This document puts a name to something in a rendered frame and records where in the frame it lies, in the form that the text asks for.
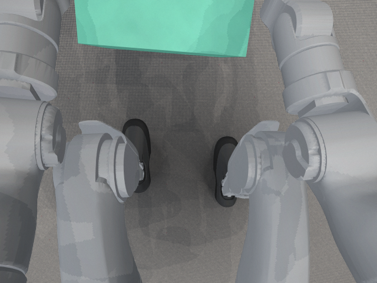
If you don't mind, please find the robot right forearm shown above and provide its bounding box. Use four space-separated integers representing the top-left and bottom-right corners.
260 0 377 123

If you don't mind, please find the carton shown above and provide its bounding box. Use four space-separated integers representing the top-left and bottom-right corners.
74 0 254 57

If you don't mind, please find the left robot upper arm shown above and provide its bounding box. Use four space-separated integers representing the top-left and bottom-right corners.
0 97 67 283

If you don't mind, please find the robot left foot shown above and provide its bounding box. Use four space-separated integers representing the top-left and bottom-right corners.
122 119 151 193

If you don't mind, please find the robot left forearm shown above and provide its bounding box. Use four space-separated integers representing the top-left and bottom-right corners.
0 0 71 101

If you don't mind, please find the robot left thigh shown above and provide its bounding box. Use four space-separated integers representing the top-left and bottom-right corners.
55 133 142 283

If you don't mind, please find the right robot upper arm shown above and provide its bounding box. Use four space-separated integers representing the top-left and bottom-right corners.
282 110 377 283

